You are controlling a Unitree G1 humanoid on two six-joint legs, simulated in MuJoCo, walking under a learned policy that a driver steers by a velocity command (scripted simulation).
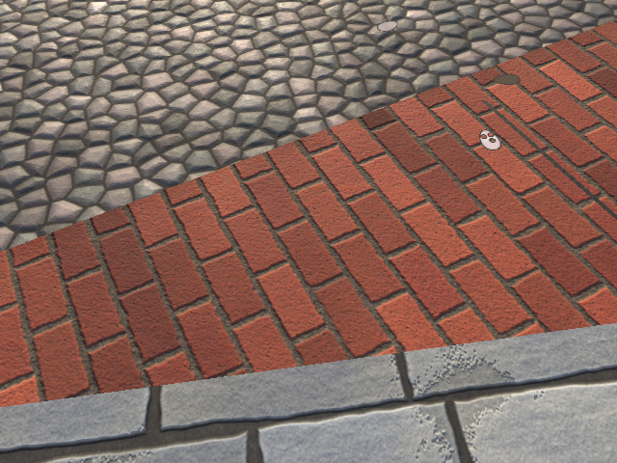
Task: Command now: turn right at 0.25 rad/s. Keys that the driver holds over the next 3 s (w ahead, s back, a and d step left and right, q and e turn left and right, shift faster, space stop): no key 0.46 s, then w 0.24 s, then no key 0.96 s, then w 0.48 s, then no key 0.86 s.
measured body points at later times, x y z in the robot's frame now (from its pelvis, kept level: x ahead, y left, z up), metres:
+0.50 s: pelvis -0.01 +0.00 +0.01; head +0.00 +0.00 +0.46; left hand +0.08 +0.25 -0.13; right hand +0.06 -0.26 -0.12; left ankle -0.02 +0.11 -0.73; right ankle -0.01 -0.09 -0.73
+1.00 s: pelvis +0.09 -0.03 +0.01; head +0.12 -0.05 +0.46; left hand +0.07 +0.20 -0.13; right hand +0.17 -0.28 -0.14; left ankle +0.12 +0.08 -0.69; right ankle +0.03 -0.10 -0.73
